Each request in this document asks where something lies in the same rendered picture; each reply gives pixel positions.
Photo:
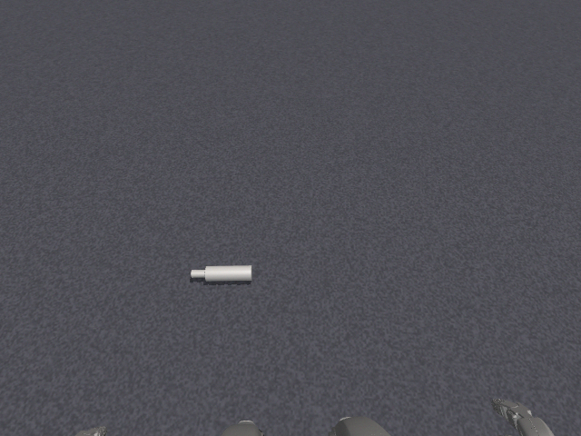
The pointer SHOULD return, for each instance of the right robot hand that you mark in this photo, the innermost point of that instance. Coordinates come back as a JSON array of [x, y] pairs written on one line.
[[520, 417]]

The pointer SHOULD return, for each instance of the bottle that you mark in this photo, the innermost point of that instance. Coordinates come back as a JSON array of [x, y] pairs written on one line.
[[224, 273]]

